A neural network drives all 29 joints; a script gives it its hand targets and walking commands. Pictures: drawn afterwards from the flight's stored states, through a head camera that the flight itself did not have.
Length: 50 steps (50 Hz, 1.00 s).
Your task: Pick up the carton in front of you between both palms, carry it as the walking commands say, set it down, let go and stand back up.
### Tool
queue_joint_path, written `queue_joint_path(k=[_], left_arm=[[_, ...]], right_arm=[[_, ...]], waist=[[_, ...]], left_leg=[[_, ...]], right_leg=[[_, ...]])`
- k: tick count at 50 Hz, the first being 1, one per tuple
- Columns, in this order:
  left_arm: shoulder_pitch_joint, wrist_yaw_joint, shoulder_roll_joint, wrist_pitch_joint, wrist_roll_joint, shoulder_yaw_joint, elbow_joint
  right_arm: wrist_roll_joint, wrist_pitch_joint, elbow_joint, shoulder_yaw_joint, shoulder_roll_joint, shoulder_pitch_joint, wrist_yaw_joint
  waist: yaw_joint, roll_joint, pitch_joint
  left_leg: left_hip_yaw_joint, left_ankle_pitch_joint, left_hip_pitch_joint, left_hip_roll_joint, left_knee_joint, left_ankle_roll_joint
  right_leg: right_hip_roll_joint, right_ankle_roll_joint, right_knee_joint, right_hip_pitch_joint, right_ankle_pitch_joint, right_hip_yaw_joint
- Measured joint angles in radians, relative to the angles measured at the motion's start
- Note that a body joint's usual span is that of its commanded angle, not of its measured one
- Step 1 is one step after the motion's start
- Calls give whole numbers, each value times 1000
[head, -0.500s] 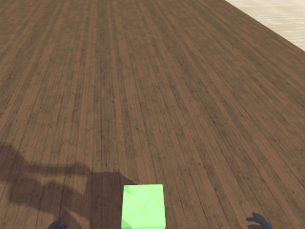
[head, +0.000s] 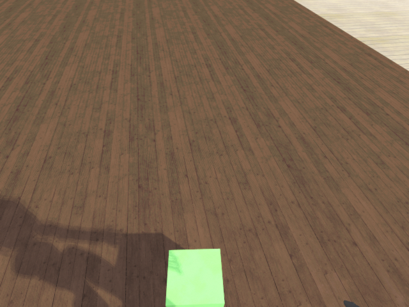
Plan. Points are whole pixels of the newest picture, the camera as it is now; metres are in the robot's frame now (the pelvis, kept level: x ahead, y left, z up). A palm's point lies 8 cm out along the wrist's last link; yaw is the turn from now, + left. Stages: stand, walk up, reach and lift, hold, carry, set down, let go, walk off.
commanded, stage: stand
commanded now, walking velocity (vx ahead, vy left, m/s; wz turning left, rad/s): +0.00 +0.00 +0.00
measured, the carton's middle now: (195, 285) +0.39 +0.04 -0.65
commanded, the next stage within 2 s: none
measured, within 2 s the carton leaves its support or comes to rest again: neither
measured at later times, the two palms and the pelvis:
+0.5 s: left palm out of the picture +0.08 +0.30 -0.10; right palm out of the picture +0.08 -0.31 -0.09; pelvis -0.01 +0.00 +0.00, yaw +0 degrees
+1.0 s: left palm out of the picture +0.07 +0.31 -0.10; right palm out of the picture +0.08 -0.31 -0.09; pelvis -0.02 +0.00 +0.01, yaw +0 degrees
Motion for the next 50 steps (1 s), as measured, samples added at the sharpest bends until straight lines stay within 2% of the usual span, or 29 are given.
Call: queue_joint_path(k=[23,50], left_arm=[[-18,-9,15,-8,-6,-3,99],[-41,-12,26,-11,-10,-6,150]], right_arm=[[8,-6,88,9,-20,-18,5],[14,-9,133,14,-30,-37,7]], waist=[[0,6,7],[-1,7,18]], left_leg=[[1,47,15,5,-53,-2],[2,67,24,6,-80,-2]], right_leg=[[3,-1,-51,12,47,2],[2,0,-77,20,68,4]])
